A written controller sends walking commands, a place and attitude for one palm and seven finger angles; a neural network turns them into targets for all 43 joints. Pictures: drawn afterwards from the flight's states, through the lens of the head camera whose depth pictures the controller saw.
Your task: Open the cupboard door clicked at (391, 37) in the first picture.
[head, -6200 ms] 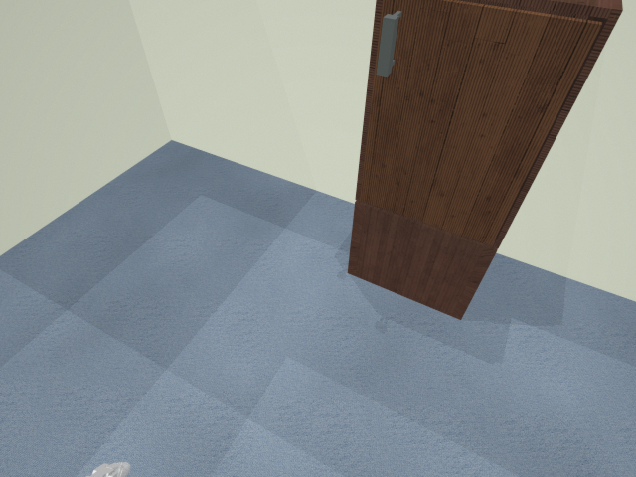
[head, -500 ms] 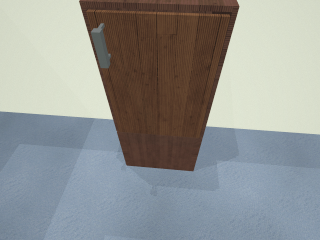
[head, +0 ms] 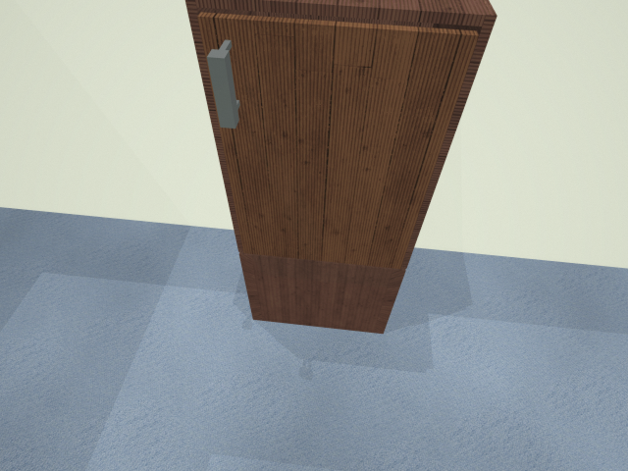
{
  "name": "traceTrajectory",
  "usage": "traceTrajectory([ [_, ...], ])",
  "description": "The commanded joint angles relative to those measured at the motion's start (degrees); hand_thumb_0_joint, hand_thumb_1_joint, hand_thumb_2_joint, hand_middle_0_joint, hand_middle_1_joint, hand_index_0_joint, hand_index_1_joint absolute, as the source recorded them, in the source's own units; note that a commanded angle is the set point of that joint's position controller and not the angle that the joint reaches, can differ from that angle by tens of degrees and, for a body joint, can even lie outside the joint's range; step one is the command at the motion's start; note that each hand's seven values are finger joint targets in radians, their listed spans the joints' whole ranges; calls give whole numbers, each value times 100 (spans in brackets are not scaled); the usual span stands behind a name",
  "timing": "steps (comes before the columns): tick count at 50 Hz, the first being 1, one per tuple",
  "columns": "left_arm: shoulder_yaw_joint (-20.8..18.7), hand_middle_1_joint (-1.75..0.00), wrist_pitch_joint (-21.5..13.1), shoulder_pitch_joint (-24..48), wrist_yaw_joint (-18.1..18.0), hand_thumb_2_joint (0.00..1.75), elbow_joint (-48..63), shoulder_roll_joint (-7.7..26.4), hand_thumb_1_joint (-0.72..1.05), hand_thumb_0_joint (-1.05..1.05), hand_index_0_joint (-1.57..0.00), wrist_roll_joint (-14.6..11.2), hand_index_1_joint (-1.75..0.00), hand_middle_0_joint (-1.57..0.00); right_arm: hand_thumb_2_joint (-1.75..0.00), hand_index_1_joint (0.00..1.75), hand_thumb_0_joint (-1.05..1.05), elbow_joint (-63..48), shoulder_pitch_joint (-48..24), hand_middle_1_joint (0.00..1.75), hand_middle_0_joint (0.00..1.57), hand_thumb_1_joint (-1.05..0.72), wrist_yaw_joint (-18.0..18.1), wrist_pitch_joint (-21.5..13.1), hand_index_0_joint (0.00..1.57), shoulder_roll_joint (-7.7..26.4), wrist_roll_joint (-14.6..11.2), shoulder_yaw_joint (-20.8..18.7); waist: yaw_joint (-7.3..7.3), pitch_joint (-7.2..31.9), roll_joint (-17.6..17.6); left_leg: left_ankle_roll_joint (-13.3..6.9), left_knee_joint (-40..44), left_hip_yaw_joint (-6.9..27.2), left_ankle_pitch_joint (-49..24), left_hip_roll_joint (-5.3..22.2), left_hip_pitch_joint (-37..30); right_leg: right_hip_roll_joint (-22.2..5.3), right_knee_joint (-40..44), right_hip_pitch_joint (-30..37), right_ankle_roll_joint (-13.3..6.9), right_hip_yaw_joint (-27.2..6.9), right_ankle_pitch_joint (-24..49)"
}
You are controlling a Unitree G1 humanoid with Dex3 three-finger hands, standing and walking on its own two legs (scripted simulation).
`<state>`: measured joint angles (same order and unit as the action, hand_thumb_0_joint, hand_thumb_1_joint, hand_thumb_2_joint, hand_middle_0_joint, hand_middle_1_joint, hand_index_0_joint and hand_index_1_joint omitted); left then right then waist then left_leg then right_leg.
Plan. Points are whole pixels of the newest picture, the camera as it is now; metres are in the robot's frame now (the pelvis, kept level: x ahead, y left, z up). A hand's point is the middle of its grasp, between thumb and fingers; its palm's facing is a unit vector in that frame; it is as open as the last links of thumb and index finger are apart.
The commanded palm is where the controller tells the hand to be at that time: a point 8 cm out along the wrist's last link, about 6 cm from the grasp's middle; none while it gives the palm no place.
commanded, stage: shuffle to correct the standing spot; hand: left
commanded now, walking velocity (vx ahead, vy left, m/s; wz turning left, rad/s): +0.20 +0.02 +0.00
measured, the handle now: (228, 84) +0.65 +0.19 +0.16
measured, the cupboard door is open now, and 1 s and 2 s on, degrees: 0 0 0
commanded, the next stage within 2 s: come to a stop and stand still in 0.26 s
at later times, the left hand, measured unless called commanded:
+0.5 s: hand out of the picture +0.09 +0.18 -0.18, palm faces +0.05 -0.99 -0.16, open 7.4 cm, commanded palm none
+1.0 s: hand (220, 442) +0.19 +0.15 -0.17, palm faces +0.06 -0.97 -0.24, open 7.3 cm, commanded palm none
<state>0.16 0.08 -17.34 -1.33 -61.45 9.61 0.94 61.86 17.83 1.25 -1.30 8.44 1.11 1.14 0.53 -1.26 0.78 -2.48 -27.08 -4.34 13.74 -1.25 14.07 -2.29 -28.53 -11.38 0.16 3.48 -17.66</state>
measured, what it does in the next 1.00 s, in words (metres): walks ahead: right foot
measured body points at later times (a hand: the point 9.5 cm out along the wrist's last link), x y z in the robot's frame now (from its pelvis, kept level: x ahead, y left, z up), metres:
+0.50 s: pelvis +0.10 +0.01 +0.00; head +0.13 +0.02 +0.45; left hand +0.09 +0.23 -0.17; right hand +0.11 -0.21 -0.15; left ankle +0.05 +0.09 -0.74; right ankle +0.08 -0.11 -0.67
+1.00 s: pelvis +0.11 -0.03 +0.00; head +0.15 -0.04 +0.44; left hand +0.19 +0.21 -0.15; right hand +0.19 -0.28 -0.16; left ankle +0.08 +0.12 -0.68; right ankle +0.19 -0.12 -0.74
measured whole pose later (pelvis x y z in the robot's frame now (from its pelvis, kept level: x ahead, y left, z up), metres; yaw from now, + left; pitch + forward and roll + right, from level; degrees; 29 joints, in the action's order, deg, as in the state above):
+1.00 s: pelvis +0.11 -0.03 +0.00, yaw +1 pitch +1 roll +3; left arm -2.3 0.4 -9.7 -1.8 -53.4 9.9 1.7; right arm 55.7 9.2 0.6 2.7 12.0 1.2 -3.1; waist 1.3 -4.1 1.9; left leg 3.3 -57.6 -0.8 25.8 0.9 25.5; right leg -3.4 -31.6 -22.9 -3.3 5.2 -9.7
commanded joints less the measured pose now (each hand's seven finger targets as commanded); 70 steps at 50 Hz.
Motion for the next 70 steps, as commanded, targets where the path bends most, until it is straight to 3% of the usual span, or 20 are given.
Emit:
traceTrajectory([
  [1, -103, -30, -89, -483, -11, 90, 110, 455, 90, 0, -20, 61, -30, -20, -90, 30, 0, -196, 245, 30, 20, -90, 20, -44, 20, 665, 9, -195, 11, -189, -271, -218, 798, 934, 1217, 756, 264, -253, 241, -161, -309, -253, -779],
  [5, -157, -30, -126, -709, 29, 90, 49, 507, 90, 0, -20, 87, -30, -20, -90, 30, 0, -276, 130, 30, 20, -90, -18, -24, 20, 617, 10, -218, 99, -643, -30, -223, 422, 800, 1586, 588, 799, -380, 445, -221, -454, -593, -1283],
  [10, -330, -30, -270, -1408, -53, 90, -172, 826, 90, 0, -20, 77, -30, -20, -90, 30, 0, -563, -358, 30, 20, -90, -74, -121, 20, 348, 28, -194, 297, -663, 982, 43, -1795, -117, 1271, 250, 1968, -1687, 1197, 780, -1236, -2081, 509],
  [14, -320, -30, -269, -842, -37, 90, -64, 731, 90, 0, -20, 91, -30, -20, -90, 30, 0, -367, 206, 30, 20, -90, -89, -227, 20, 233, -18, -182, -186, -432, 418, 18, -204, -291, 549, 212, 126, -1108, 178, -167, -915, -917, 1704],
  [15, -287, -30, -263, -660, -11, 90, 6, 542, 90, 0, -20, 69, -30, -20, -90, 30, 0, -85, 941, 30, 20, -90, -57, -278, 20, 462, -1, -241, -477, -120, -306, -177, 118, 250, -378, 491, -1059, -499, -1006, -884, -617, -337, 1544],
  [16, -247, -30, -261, -512, 15, 90, 173, 278, 90, 0, -20, 9, -30, -20, -90, 30, 0, 132, 1705, 30, 20, -90, 32, -301, 20, 1031, 74, -356, -671, 204, -1739, -757, 573, 2029, -1573, 1847, -2001, 215, -2598, -2119, -248, 331, -330],
  [17, -228, -30, -296, -237, -8, 90, 336, 304, 90, 0, -20, 10, -30, -20, -90, 30, 0, 209, 2012, 30, 20, -90, 88, -236, 20, 1109, 67, -348, -711, 265, -1644, -1199, 843, 2556, -2682, 2492, -2304, 256, -3678, -2728, -308, -26, -1697],
  [20, -265, -30, -237, 120, 22, 90, 296, 238, 90, 0, -20, 69, -30, -20, -90, 30, 0, -87, 986, 30, 20, -90, 104, -287, 20, 523, 30, -196, -291, -644, -289, -1196, 860, 1618, -3538, 2250, -813, -302, -4084, -2680, -263, -366, -964],
  [25, -211, -30, 20, -315, 0, 90, 232, -52, 90, 0, -20, 33, -30, -20, -90, 30, 0, -267, 324, 30, 20, -90, 192, -266, 20, 603, 3, -170, 93, -257, -861, -644, 686, 123, -5254, 1501, -511, -54, -2399, -1491, -4, 30, 126],
  [30, -286, -30, 60, 204, -34, 90, 600, 213, 90, 0, -20, 69, -30, -20, -90, 30, 0, -311, 377, 30, 20, -90, 187, -38, 20, 761, 49, -380, -68, -174, -1036, -611, 273, 266, -4923, 1669, -864, 62, -1396, -1308, -72, 177, 210],
  [33, -378, -30, -60, -264, -28, 90, 623, 457, 90, 0, -20, 86, -30, -20, -90, 30, 0, -408, 247, 30, 20, -90, 133, 38, 20, 856, 18, -483, 242, 273, -570, -287, -610, 163, -3847, 1433, -766, -34, -229, -358, -86, 153, 1636],
  [35, -543, -30, -189, -622, -107, 90, 589, 1241, 90, 0, -20, 129, -30, -20, -90, 30, 0, -490, 723, 30, 20, -90, 77, 70, 20, 406, -68, -486, 237, 1158, 1401, 241, -2746, -253, 975, 184, 783, -1898, -272, 1360, -960, -1857, 6456],
  [36, -529, -30, -181, -798, -105, 90, 594, 1337, 90, 0, -20, 44, -30, -20, -90, 30, 0, -539, 678, 30, 20, -90, 124, 93, 20, 398, -116, -487, 339, 1424, 1424, 250, -3658, 355, 2554, 21, 857, -2544, -31, 1252, -1600, -2110, 7186],
  [43, -489, -30, -85, 299, -176, 90, 984, 1058, 90, 0, -20, 58, -30, -20, -90, 30, 0, -594, -34, 30, 20, -90, -37, 409, 20, 424, -11, -474, 35, 632, 742, 568, -4215, 519, 1256, 242, 1370, -1638, 540, -140, -1168, -1068, 3975],
  [51, -579, -30, 24, 279, -105, 90, 1043, 1296, 90, 0, -20, 154, -30, -20, -90, 30, 0, -867, -246, 30, 20, -90, -119, 309, 20, 398, -23, -411, 155, 581, 856, 464, -1885, 108, 1237, 132, 607, -1512, 1018, -477, -1127, -1416, 826],
  [54, -529, -30, 131, 539, -78, 90, 1054, 1207, 90, 0, -20, 84, -30, -20, -90, 30, 0, -639, 509, 30, 20, -90, -114, 225, 20, 374, -35, -371, -239, 505, 819, 296, -198, -146, 389, -15, -941, -1041, 1049, -1569, -609, -1068, -1001],
  [55, -455, -30, 164, 547, -67, 90, 1072, 956, 90, 0, -20, 68, -30, -20, -90, 30, 0, -560, 766, 30, 20, -90, -80, 205, 20, 496, -29, -385, -349, 444, 285, 273, 393, 58, 505, 240, -1398, -727, 555, -1946, -337, -746, -1434],
  [57, -309, -30, 212, 647, -41, 90, 1180, 389, 90, 0, -20, -15, -30, -20, -90, 30, 0, -833, 363, 30, 20, -90, -17, 198, 20, 1139, 113, -440, -317, -560, -2006, -545, 2131, 2659, 2670, 2058, 468, 213, -1536, -2316, 76, -40, -1179],
  [60, -402, -30, 167, 193, 91, 90, 813, 508, 90, 0, -20, 106, -30, -20, -90, 30, 0, -920, -410, 30, 20, -90, 48, 91, 20, 863, 92, -310, 176, -647, -1218, -585, 2067, 2008, 2053, 1634, 1118, 167, -2980, -1789, -41, -515, -194],
  [70, -229, -30, -20, 334, 134, 90, 668, 177, 90, 0, -20, 28, -30, -20, -90, 30, 0, -381, 757, 30, 20, -90, 115, -30, 20, 791, 102, -355, -321, -185, -875, -786, 1309, 1545, -672, 1675, -636, 47, -1284, -1455, 17, -112, -909],
])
